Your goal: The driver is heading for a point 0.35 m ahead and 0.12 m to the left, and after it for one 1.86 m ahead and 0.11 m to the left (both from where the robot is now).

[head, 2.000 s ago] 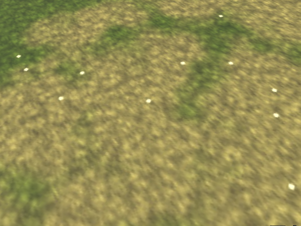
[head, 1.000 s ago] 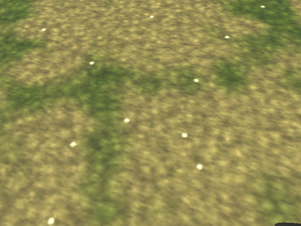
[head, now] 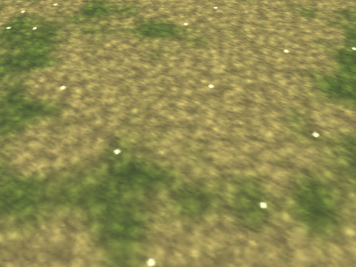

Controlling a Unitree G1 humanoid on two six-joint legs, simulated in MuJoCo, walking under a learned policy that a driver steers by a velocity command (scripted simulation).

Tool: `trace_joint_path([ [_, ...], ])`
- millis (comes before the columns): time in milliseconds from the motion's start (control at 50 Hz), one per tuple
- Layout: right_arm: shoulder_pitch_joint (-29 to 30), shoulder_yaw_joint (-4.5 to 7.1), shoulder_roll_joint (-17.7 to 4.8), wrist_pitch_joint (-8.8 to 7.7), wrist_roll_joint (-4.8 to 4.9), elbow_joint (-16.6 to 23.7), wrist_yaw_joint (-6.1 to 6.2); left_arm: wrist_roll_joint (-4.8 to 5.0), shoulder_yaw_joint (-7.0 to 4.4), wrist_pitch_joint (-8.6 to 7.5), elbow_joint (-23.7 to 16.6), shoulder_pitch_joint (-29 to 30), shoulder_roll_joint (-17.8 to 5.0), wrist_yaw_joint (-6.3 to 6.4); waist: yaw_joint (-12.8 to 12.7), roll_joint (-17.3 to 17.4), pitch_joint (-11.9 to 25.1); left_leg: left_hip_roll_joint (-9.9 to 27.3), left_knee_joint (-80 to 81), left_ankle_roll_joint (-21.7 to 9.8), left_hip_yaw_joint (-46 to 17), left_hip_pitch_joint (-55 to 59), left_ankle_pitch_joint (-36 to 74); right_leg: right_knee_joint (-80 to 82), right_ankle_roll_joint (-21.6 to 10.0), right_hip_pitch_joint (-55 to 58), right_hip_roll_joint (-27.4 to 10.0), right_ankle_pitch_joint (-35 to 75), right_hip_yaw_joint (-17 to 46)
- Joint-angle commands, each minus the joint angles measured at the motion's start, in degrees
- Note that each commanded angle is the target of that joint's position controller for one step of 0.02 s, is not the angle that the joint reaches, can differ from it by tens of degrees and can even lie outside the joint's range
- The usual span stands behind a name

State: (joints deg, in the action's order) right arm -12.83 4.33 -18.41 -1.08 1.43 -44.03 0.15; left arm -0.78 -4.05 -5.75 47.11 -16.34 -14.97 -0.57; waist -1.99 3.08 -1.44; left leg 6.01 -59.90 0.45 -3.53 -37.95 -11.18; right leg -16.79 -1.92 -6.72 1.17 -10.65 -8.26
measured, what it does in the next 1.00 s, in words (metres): walks ahead: left foot, then right foot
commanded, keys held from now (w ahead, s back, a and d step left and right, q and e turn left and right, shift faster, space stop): w+q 0.24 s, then q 0.18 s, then e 0.58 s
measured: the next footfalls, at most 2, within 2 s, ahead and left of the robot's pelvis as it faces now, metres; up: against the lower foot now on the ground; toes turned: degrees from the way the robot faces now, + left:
left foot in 0.26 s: +0.29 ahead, +0.16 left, +0.00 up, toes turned +13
right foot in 0.72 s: +0.46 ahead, -0.01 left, +0.00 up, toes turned +13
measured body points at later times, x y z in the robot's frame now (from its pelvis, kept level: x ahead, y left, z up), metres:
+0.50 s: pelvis +0.24 +0.08 +0.00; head +0.29 +0.11 +0.44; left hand +0.33 +0.39 -0.11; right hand +0.43 -0.16 -0.10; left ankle +0.25 +0.15 -0.75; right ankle +0.34 -0.07 -0.67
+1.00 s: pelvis +0.34 +0.08 -0.01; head +0.39 +0.08 +0.44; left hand +0.44 +0.39 -0.11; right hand +0.53 -0.17 -0.12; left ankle +0.32 +0.22 -0.71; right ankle +0.42 -0.02 -0.75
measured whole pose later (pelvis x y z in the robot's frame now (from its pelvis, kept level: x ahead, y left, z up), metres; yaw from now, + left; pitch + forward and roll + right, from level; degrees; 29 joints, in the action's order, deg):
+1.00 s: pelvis +0.34 +0.08 -0.01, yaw +5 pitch +3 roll +1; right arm -5.6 3.8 -16.5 1.1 0.4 -42.8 2.0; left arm 0.6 -4.5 1.4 42.2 -9.8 -17.3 1.5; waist -1.8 0.1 -3.0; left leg -2.5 -45.4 3.8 -4.8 -24.2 -24.4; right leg -26.3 -0.9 -21.9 2.9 -7.0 7.4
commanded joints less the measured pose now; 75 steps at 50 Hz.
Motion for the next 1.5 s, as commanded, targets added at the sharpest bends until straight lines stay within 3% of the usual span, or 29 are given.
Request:
trace_joint_path([
  [20,-0.4,-0.02,-0.7,-0.36,-0.16,3.5,-0.82,0.0,-1.8,-1.08,-3.6,5.3,-8.0,0.63,1.9,-6.3,-1.0,2.0,7.6,0.1,-1.4,-0.6,9.3,10.0,-8.5,-1.0,-15.4,12.9,5.4],
  [160,11.2,-0.48,-0.8,-0.5,-0.25,8.9,-3.11,1.82,-3.07,1.15,-0.5,0.3,-11.8,1.09,-1.8,-5.3,-4.2,0.1,22.0,-3.1,4.4,-0.8,8.3,6.8,-6.3,9.4,-18.3,16.7,-0.7],
  [200,10.0,0.25,-2.2,-0.25,-0.42,9.7,-3.37,2.4,-3.53,1.98,-0.4,0.8,-13.3,1.23,0.0,-6.7,-2.3,-2.8,23.0,-5.2,7.3,3.5,2.4,0.7,-5.0,11.9,-18.5,31.9,-2.5],
  [240,-1.2,2.51,-5.8,0.09,-0.24,7.4,-3.01,3.02,-3.63,2.92,-0.7,2.4,-14.0,1.44,7.0,-6.9,4.5,-8.2,26.1,-8.3,10.7,19.5,1.3,-16.3,-2.8,9.6,-16.2,46.3,-5.3],
  [260,-10.8,4.71,-10.2,0.51,-0.28,4.8,-2.03,2.29,-2.88,2.87,-1.3,1.8,-12.3,1.69,11.2,-3.6,9.4,-8.1,28.4,-10.6,6.5,35.9,5.9,-32.1,0.1,-0.7,-13.5,38.3,-5.9],
  [280,-10.3,6.13,-18.2,0.46,-0.25,5.1,-1.11,-0.65,-0.37,1.82,-4.8,-3.1,-4.5,1.24,5.1,13.5,13.5,8.1,30.8,-20.9,-23.3,55.9,10.0,-55.0,5.0,-27.7,-2.9,-12.3,-4.4],
  [300,-10.1,4.73,-15.2,-0.51,-0.91,8.2,-1.44,0.41,-0.03,-0.16,-5.0,-0.2,-6.6,0.68,7.4,8.8,24.3,15.1,39.4,-26.4,-42.1,60.1,13.1,-64.8,5.5,-33.5,1.5,-26.8,10.3],
  [320,-7.9,3.46,-11.4,-1.36,-1.49,8.4,-1.93,2.68,-0.94,-0.98,-6.4,5.5,-10.2,0.33,8.7,3.3,19.1,13.3,39.3,-23.2,-32.8,56.6,21.6,-65.3,4.2,-37.1,-1.6,-22.8,13.2],
  [360,-2.0,2.6,-7.6,-1.73,-0.34,8.4,-1.65,1.06,-0.74,-1.06,-6.1,6.6,-9.4,1.31,4.4,-2.6,9.1,8.1,38.3,-18.5,-19.1,41.4,30.2,-56.1,3.6,-34.6,-5.9,-15.7,12.4],
  [380,0.3,2.13,-6.4,-1.59,-0.86,9.3,-1.22,0.43,-1.24,-0.32,-5.9,6.0,-10.3,1.61,2.5,-1.5,7.9,6.9,39.3,-17.7,-16.2,35.0,33.2,-53.4,3.7,-30.1,-7.0,-13.6,12.7],
  [440,2.6,2.2,-7.2,-1.34,-1.84,9.9,-0.51,0.22,-0.87,1.97,-5.1,3.0,-8.2,1.78,-0.3,-1.4,7.9,5.2,41.0,-17.5,-11.2,26.8,41.3,-46.9,5.4,-24.5,-5.8,-10.2,11.3],
  [540,2.4,0.6,-4.1,-0.94,-1.9,7.0,0.7,0.61,0.78,2.67,-4.1,5.8,-4.8,1.07,1.5,1.6,9.4,2.0,41.8,-13.6,-2.1,25.8,38.6,-28.9,6.0,-18.5,-6.1,6.8,10.1],
  [620,2.1,0.06,-4.4,-1.23,-3.18,3.8,0.19,1.13,0.36,2.69,-4.7,9.6,-6.6,0.29,3.5,1.9,6.2,4.2,42.3,-12.8,-2.2,27.8,31.0,-21.5,4.2,-16.6,-5.5,8.7,10.5],
  [700,2.8,0.89,-6.7,0.21,-1.46,2.2,1.02,0.88,-0.66,3.03,-6.5,10.1,-8.6,-0.43,2.7,2.2,3.2,6.4,35.5,-11.7,-3.8,32.3,27.7,-16.0,1.3,-18.9,-3.5,0.9,8.5],
  [740,0.1,0.92,-5.8,0.6,-1.45,1.8,1.92,0.52,-1.56,2.98,-6.6,7.7,-11.2,-0.46,2.7,-2.8,5.2,2.0,27.3,-7.1,-0.8,31.0,22.9,-11.0,-2.0,-11.6,-5.9,24.5,13.4],
  [760,-2.4,0.77,-4.4,0.2,-2.56,3.0,2.08,0.42,-2.63,3.17,-6.8,6.9,-15.3,-0.21,5.5,-11.7,8.4,-5.5,18.2,-2.8,4.5,23.3,12.0,-11.2,-7.9,-3.1,-12.0,38.9,23.2],
  [780,1.4,0.38,-3.6,0.21,-3.25,3.6,2.27,0.65,-2.56,3.89,-6.3,2.5,-13.5,0.15,0.9,-15.8,10.4,-11.9,8.3,0.6,5.8,13.0,-12.5,-7.6,-15.8,3.5,-18.8,42.9,33.7],
  [800,4.6,0.22,-3.2,0.63,-2.5,4.8,1.98,0.3,-1.7,3.93,-5.5,-0.8,-10.9,0.42,-1.3,-16.1,12.8,-11.7,-1.3,1.2,0.3,7.2,-28.8,-4.9,-18.0,7.3,-21.0,36.5,38.9],
  [860,5.4,0.75,-3.6,2.02,-1.35,4.7,2.04,1.35,-2.1,4.19,-7.7,6.2,-11.3,1.24,1.3,-8.2,9.0,-7.4,-3.7,2.0,-2.6,4.2,-20.9,-4.0,-12.6,1.2,-16.0,23.1,31.8],
  [940,5.1,0.37,-1.5,1.81,-1.0,4.2,2.23,1.28,-2.75,6.47,-8.6,7.6,-11.6,2.4,1.7,-11.9,9.4,-9.0,11.7,3.8,-0.2,12.0,-14.4,-2.9,-10.0,-3.4,-10.7,15.6,28.8],
  [1080,-0.1,1.23,-3.0,0.41,-0.94,2.2,0.7,2.22,-3.1,8.26,-10.1,10.1,-11.7,3.0,3.6,-12.8,8.3,-9.3,35.5,1.1,1.1,26.4,-1.2,-4.5,-6.3,-10.9,-7.4,1.5,32.5],
  [1100,-1.8,2.04,-5.8,0.41,-1.56,2.1,0.93,2.09,-2.59,8.36,-10.1,8.8,-10.1,3.09,3.5,-9.2,8.2,-3.2,39.5,-1.3,-3.4,31.5,-1.0,-8.8,-3.4,-15.8,-4.6,-5.6,30.2],
  [1120,-1.2,3.33,-11.6,0.91,-3.11,2.5,1.34,1.78,-1.75,8.01,-11.7,8.5,-6.7,2.84,1.5,7.0,6.0,9.7,44.2,-8.4,-18.7,33.4,-0.3,-21.3,0.1,-26.9,4.1,-17.8,20.1],
  [1140,1.7,3.0,-10.6,0.61,-5.14,4.0,1.18,1.29,-2.75,7.18,-11.7,7.9,-9.8,2.67,1.7,11.8,4.8,17.3,46.6,-15.1,-27.2,27.8,4.0,-35.6,2.4,-28.8,4.2,-24.1,17.1],
  [1160,5.3,1.89,-7.2,0.12,-4.92,5.6,1.51,1.44,-3.89,7.09,-10.2,6.1,-12.8,2.51,0.3,6.9,4.0,15.6,45.8,-15.2,-23.0,26.1,6.0,-43.7,3.1,-27.7,2.4,-21.2,18.5],
  [1220,8.7,0.83,-4.0,-0.16,-2.08,6.0,2.26,1.4,-3.79,8.6,-7.6,3.1,-10.4,2.84,-0.2,3.7,2.0,8.6,42.9,-10.6,-10.0,28.2,10.2,-52.3,5.8,-30.1,1.3,-13.0,16.5],
  [1340,1.2,1.63,-6.6,1.16,-2.21,4.0,3.04,1.89,-1.64,8.33,-12.6,10.4,-6.5,1.69,4.9,6.0,4.1,9.6,41.6,-13.4,-4.2,37.2,19.1,-38.4,8.6,-28.4,-1.9,-12.1,11.6],
  [1440,2.6,2.25,-8.9,1.45,-0.88,3.4,1.36,1.54,-1.17,8.53,-12.5,9.1,-6.9,0.94,4.4,7.7,4.9,10.3,39.5,-13.6,-2.2,33.5,23.7,-22.7,6.1,-15.2,-1.0,-12.0,6.9],
  [1500,1.7,1.28,-6.8,1.25,0.44,1.4,1.01,1.2,-1.34,8.54,-10.4,4.7,-7.3,0.63,1.5,5.0,4.9,7.7,34.2,-8.4,0.3,28.4,19.4,-1.1,1.6,-1.5,-0.3,5.6,6.8],
])
Velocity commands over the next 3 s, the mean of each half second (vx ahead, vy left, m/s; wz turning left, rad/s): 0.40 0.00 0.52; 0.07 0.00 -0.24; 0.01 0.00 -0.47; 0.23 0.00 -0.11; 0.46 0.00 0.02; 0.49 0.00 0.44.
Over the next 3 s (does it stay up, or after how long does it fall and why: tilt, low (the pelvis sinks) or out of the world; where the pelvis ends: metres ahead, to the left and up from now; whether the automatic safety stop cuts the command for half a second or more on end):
stays up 0.94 0.01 -0.03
